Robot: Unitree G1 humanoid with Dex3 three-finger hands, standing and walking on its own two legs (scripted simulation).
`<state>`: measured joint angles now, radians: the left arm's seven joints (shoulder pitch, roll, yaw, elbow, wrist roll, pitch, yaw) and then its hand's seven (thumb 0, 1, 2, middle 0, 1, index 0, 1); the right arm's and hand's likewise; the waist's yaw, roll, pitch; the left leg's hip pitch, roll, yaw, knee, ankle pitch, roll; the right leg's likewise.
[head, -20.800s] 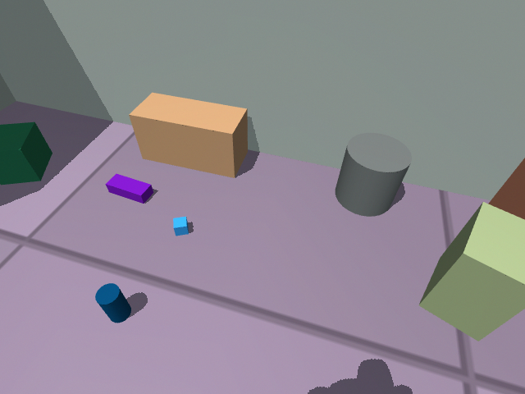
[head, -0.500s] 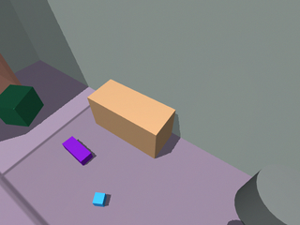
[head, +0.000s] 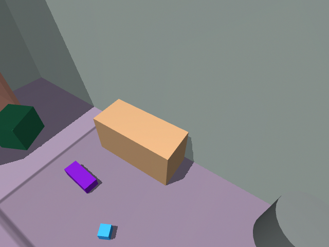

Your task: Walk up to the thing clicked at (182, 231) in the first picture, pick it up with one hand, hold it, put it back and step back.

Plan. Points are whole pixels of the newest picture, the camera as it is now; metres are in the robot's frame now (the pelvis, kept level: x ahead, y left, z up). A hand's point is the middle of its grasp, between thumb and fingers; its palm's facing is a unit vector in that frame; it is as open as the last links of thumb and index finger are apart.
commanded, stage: walk up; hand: left
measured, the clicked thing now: (105, 231) +0.40 +0.29 -0.75
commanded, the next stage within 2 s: stand in 0.54 s
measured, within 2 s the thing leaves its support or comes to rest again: neither
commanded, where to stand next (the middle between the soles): +0.03 +0.00 m, yaw +0 degrees
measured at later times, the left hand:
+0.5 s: hand out of the picture +0.08 +0.26 -0.16, palm faces -0.02 -0.94 -0.33, open 7.4 cm
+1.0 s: hand out of the picture +0.08 +0.26 -0.15, palm faces -0.02 -0.94 -0.34, open 7.4 cm
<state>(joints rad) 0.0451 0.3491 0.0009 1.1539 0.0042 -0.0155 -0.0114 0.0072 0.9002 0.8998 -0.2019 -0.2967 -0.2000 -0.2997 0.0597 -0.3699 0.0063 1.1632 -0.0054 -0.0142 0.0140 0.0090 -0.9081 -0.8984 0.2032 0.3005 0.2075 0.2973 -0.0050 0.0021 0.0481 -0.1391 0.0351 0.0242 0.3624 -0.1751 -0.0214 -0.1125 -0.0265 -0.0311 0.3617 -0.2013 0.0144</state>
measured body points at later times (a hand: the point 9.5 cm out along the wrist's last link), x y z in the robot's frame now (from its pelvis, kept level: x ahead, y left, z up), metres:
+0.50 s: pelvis +0.01 +0.01 +0.00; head +0.01 +0.01 +0.45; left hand +0.08 +0.31 -0.13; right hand +0.08 -0.29 -0.13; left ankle +0.02 +0.13 -0.75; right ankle +0.00 -0.13 -0.75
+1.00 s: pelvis +0.00 +0.01 +0.00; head +0.01 +0.01 +0.45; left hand +0.08 +0.31 -0.13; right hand +0.09 -0.29 -0.13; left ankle +0.02 +0.13 -0.75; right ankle +0.00 -0.13 -0.75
